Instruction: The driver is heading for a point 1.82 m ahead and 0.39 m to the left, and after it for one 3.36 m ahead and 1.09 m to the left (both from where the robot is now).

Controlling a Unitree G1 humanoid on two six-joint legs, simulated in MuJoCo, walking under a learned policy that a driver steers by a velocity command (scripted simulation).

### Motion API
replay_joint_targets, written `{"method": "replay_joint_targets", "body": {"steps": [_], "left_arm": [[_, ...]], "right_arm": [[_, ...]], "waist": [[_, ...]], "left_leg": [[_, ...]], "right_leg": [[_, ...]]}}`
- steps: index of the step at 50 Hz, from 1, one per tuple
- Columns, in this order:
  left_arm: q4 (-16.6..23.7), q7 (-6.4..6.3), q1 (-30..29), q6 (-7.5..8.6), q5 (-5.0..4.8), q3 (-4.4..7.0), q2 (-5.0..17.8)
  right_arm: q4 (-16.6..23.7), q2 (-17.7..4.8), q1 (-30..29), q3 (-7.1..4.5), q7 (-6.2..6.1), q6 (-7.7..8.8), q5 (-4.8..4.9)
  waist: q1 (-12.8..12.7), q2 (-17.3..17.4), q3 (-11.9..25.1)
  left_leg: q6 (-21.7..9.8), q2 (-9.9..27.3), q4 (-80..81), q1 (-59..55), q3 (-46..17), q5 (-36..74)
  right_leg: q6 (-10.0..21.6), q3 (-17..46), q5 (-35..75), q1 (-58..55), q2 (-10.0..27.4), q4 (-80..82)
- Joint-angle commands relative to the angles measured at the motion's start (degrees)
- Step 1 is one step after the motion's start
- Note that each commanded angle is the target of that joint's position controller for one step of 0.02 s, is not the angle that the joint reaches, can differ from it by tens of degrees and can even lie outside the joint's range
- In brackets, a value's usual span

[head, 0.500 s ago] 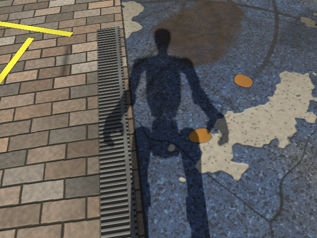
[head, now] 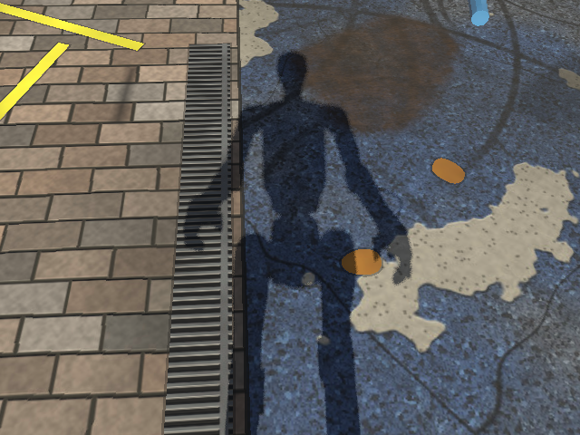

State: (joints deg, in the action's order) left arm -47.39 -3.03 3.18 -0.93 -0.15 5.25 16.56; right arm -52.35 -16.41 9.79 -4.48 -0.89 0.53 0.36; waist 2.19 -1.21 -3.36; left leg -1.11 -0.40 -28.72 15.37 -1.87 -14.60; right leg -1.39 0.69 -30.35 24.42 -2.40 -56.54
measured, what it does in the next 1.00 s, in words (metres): steps on the spot, turning left: right foot, then left foot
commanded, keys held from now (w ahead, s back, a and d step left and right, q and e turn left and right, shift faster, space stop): q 0.44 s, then no key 0.56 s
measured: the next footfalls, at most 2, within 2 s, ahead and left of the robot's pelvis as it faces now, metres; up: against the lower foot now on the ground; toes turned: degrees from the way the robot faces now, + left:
right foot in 0.22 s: +0.06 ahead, -0.13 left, +0.00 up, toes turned +11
left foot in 0.64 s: +0.00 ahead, +0.12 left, +0.00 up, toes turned +22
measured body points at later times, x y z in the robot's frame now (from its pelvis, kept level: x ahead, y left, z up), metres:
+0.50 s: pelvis +0.00 -0.03 +0.01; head +0.04 -0.03 +0.45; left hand +0.02 +0.27 -0.10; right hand +0.22 -0.27 -0.11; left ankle -0.04 +0.11 -0.68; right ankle +0.02 -0.14 -0.74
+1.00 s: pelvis -0.01 +0.01 +0.00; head +0.01 +0.02 +0.45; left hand -0.02 +0.31 -0.13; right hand +0.23 -0.16 -0.12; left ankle -0.04 +0.11 -0.74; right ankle +0.04 -0.13 -0.74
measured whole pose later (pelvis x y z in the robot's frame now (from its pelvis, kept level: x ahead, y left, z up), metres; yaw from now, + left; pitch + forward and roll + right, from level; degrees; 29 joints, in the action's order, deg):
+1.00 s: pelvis -0.01 +0.01 +0.00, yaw +22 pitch +0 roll +1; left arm -51.1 -1.8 9.8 -0.6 0.3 3.3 16.4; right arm -49.2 -13.1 5.6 -1.6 -0.4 0.4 -0.5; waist -1.3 -1.4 -2.1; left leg -2.2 -2.9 -27.9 13.0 1.0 -14.7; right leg -2.7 0.9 -15.0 12.1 3.7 -28.6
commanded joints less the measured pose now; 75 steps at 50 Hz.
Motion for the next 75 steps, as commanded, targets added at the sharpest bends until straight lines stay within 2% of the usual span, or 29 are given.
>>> {"method": "replay_joint_targets", "body": {"steps": [1, 4, 7, 9, 10, 11, 12, 13, 14, 16, 18, 24, 28, 30, 31, 32, 33, 34, 35, 36, 38, 41, 45, 47, 48, 50, 51, 53, 75], "left_arm": [[3.74, -0.10, -1.81, 0.96, -0.03, 1.24, 4.03], [3.46, 0.34, -1.27, 1.71, -0.55, 0.59, 2.42], [2.77, 1.17, 1.21, 2.02, -1.05, 0.90, 4.27], [1.42, 1.81, 5.58, 2.26, -1.02, 1.35, 5.03], [0.91, 1.89, 7.22, 2.26, -0.77, 1.84, 6.32], [1.14, 1.38, 9.10, 2.06, 0.31, 2.76, 10.40], [2.31, 1.40, 6.74, 1.73, 2.44, 3.06, 14.14], [4.00, 1.42, 4.80, 2.33, 3.61, 2.12, 11.36], [4.92, 1.17, 1.31, 2.74, 3.09, 1.21, 8.10], [5.74, 0.64, -1.53, 2.90, 1.16, 0.58, 6.33], [5.17, -0.07, 0.78, 2.65, 1.06, 0.21, 6.27], [3.95, -0.40, 5.59, 1.71, 0.77, 1.25, 9.80], [3.63, 1.11, 5.10, 1.44, -0.34, 1.65, 11.25], [3.22, 1.41, 3.81, 1.23, -1.45, 1.32, 10.74], [1.89, 1.62, 6.30, 1.29, -1.51, 0.70, 9.00], [1.54, 2.12, 8.79, 1.63, 0.36, -0.41, 5.69], [3.49, 2.62, 8.64, 2.09, 2.33, -1.62, 2.32], [4.05, 1.91, 4.00, 1.69, 0.99, -0.41, 6.50], [3.80, 1.69, 3.61, 1.15, -0.31, 0.21, 8.05], [2.81, 1.28, 4.60, 0.64, -0.44, 0.46, 7.90], [1.40, 0.50, 6.13, -0.13, 0.24, 0.88, 8.23], [0.30, 0.44, 7.56, 0.10, 0.02, 0.17, 5.60], [0.38, 0.70, 5.32, 0.47, -0.29, -0.62, 4.94], [-0.93, 1.06, 7.50, 0.68, -0.25, -0.79, 4.60], [-1.53, 1.29, 8.42, 0.88, 0.37, -0.99, 4.62], [-1.67, 1.25, 8.58, 1.02, 0.87, -0.15, 10.43], [-2.56, 1.71, 7.04, 1.12, 0.23, -0.22, 9.28], [-2.77, 2.13, 5.62, 1.78, 0.77, -1.00, 6.02], [-9.38, 1.08, 7.10, 1.83, 0.45, -2.58, 4.26]], "right_arm": [[4.49, -9.76, -4.05, -2.30, -1.09, 0.61, 1.09], [4.60, -10.66, -2.82, -2.89, -1.64, -0.82, 0.67], [5.67, -11.45, -3.98, -3.06, -1.55, -1.68, 0.69], [6.76, -10.71, -6.28, -2.63, -1.72, -2.21, 1.31], [7.06, -9.28, -5.54, -2.14, -1.93, -2.35, 1.35], [7.43, -5.90, -3.35, -1.19, -1.90, -2.39, 0.59], [9.11, -4.88, -1.87, -1.19, -1.80, -1.86, 0.62], [8.95, -9.94, -1.56, -2.54, -1.46, -1.35, 0.53], [7.80, -12.37, -0.86, -3.65, -1.25, -1.59, 1.26], [6.22, -10.63, 0.62, -3.80, -1.64, -2.77, 0.82], [7.77, -8.51, -1.27, -3.26, -1.12, -3.06, 1.02], [12.63, -4.96, -6.17, -1.15, 0.46, -2.76, 0.65], [12.55, -5.93, -4.30, -1.10, 1.13, -2.97, 0.61], [11.18, -5.49, -0.82, -1.15, 1.47, -3.04, 0.41], [10.43, -6.70, 1.13, -1.51, 1.34, -3.07, 0.28], [10.32, -10.49, 3.10, -2.38, 0.61, -3.12, 0.27], [11.86, -13.72, 0.75, -2.30, -0.02, -3.06, -0.84], [11.73, -9.86, 1.57, -1.37, 0.52, -1.87, -2.17], [11.23, -8.90, -0.84, -0.96, 0.79, -0.81, -2.10], [11.03, -8.67, -3.33, -1.00, 0.80, -0.09, -1.56], [10.65, -7.09, -5.96, -0.34, 0.48, 0.57, -0.94], [9.26, -5.16, -6.49, 0.35, 0.06, 0.76, -1.03], [7.33, -6.27, -5.15, 0.29, -0.02, 0.31, -1.13], [6.71, -5.49, -6.27, 0.75, 0.06, 0.14, -0.56], [5.97, -4.76, -5.51, 1.07, 0.19, 0.17, -0.21], [4.88, -4.25, -1.45, 1.12, 0.78, 0.90, -1.47], [4.51, -3.68, -1.56, 1.14, 0.76, 0.80, -1.42], [4.30, -4.68, -5.38, 0.87, 0.28, 0.25, -0.90], [-5.04, -4.36, -1.22, 1.15, -0.93, -0.49, -0.52]], "waist": [[-1.68, 7.18, 7.07], [-0.94, 9.37, 8.83], [-1.30, 11.68, 8.96], [-4.00, 11.60, 8.49], [-4.40, 9.83, 8.42], [-3.29, -0.97, 9.74], [-1.13, -15.04, 7.91], [-1.07, -11.84, 7.59], [0.29, -7.56, 5.52], [0.58, -5.39, 3.14], [-0.97, -5.85, 2.62], [-4.58, -6.89, 5.86], [-3.95, -8.16, 6.29], [-1.40, -7.60, 6.43], [-0.78, -5.66, 6.84], [-1.89, 3.64, 10.32], [-3.80, 17.15, 10.97], [0.31, 10.85, 12.12], [-1.02, 9.65, 9.35], [-1.97, 9.59, 7.59], [-3.11, 9.22, 5.84], [-3.76, 8.71, 6.87], [-1.95, 8.70, 6.42], [-3.71, 7.90, 5.85], [-4.63, 6.55, 5.39], [-0.94, -1.92, 6.21], [-0.35, -5.43, 5.99], [-2.23, -2.91, 4.36], [-2.42, 1.21, 2.60]], "left_leg": [[-11.56, 13.25, 8.79, -10.65, -16.06, 27.19], [-11.00, 11.30, 7.98, -9.42, -15.48, 25.93], [-10.43, 10.99, 7.89, -6.16, -18.25, 22.82], [-7.96, 8.86, 5.87, -3.06, -19.26, 16.96], [-5.48, 6.53, 3.39, 0.33, -18.57, 10.28], [-1.78, 1.31, -8.49, 8.32, -13.16, -3.59], [0.96, -6.43, -20.12, 18.69, -6.03, -22.65], [1.79, -2.12, -32.35, 18.71, -7.83, -22.81], [1.99, -1.00, -37.04, 18.50, -7.63, -18.26], [3.61, 0.12, -40.39, 20.24, -5.92, -10.65], [5.23, 0.44, -40.25, 20.26, -3.56, -7.09], [6.69, 3.25, -22.51, 15.51, 0.51, -7.96], [4.28, 1.27, -11.56, 6.56, 4.27, -7.46], [1.72, -0.10, 1.27, -1.03, 5.83, 1.53], [-0.03, -0.08, 8.51, -7.85, 4.43, 8.61], [-2.39, 7.98, 8.96, -18.19, -5.94, 25.40], [-12.30, 21.36, 7.09, -20.65, -20.28, 41.04], [-18.27, 22.74, 8.47, -13.95, -20.56, 34.93], [-16.87, 19.34, 9.46, -11.33, -16.22, 29.49], [-14.13, 16.26, 10.10, -9.95, -13.32, 24.03], [-12.02, 14.24, 10.75, -6.73, -10.58, 24.61], [-11.47, 11.89, 10.50, -6.51, -7.07, 24.49], [-11.90, 12.33, 9.82, -6.67, -8.85, 20.46], [-10.41, 11.29, 8.90, -4.92, -8.88, 16.06], [-8.18, 9.99, 8.58, -3.14, -8.26, 12.81], [-3.05, 4.13, 6.01, -0.08, -3.91, 4.09], [-1.45, 1.80, 6.61, -3.42, -1.30, 2.45], [-1.02, 1.86, 4.42, -5.76, -0.98, 4.81], [-0.51, 2.31, 4.95, -5.44, -0.61, 9.58]], "right_leg": [[-1.69, 2.67, 2.63, 7.66, 1.94, 0.45], [-2.44, 1.71, 6.47, 1.28, 0.53, 11.07], [-2.18, 1.19, 9.88, -5.47, -0.71, 19.85], [-1.22, 0.27, 18.04, -12.40, -1.09, 31.42], [0.01, 1.43, 21.88, -17.43, 1.05, 36.14], [3.99, 12.70, 25.52, -24.16, 12.99, 38.97], [13.69, 28.25, 31.98, -21.63, 24.69, 41.51], [18.33, 29.71, 31.06, -17.78, 27.58, 42.52], [16.40, 22.67, 29.20, -15.46, 24.05, 41.81], [12.00, 13.20, 24.82, -15.18, 18.09, 41.27], [12.49, 7.95, 28.67, -15.11, 16.51, 41.49], [14.77, 3.60, 34.22, -21.64, 19.03, 40.10], [14.47, 2.40, 38.63, -19.37, 19.70, 37.47], [11.84, 1.07, 38.08, -17.30, 18.71, 33.29], [8.56, -0.64, 34.82, -13.95, 16.99, 30.04], [3.19, -5.33, 22.56, -6.77, 13.00, 20.87], [-1.92, -7.32, -5.13, 4.73, 6.53, 10.47], [-2.85, -0.90, -9.03, 3.72, 6.86, 2.21], [-2.62, 0.37, -6.34, 4.10, 7.27, -1.18], [-2.40, 0.87, -3.12, 4.80, 7.38, -1.48], [-2.89, 1.74, 2.75, 2.96, 7.33, -1.84], [-3.43, 1.27, 7.31, -1.21, 7.14, 5.02], [-3.02, -0.09, 7.35, -6.85, 6.20, 17.52], [-2.01, -1.07, 14.53, -12.00, 5.42, 27.56], [-1.14, -0.68, 23.18, -16.20, 5.54, 34.74], [1.74, 4.03, 37.48, -20.90, 11.00, 31.91], [3.63, 3.64, 28.04, -15.54, 10.14, 31.58], [2.45, 2.82, 22.70, -11.90, 8.43, 33.55], [1.46, 0.28, 23.84, -13.49, 5.33, 33.21]]}}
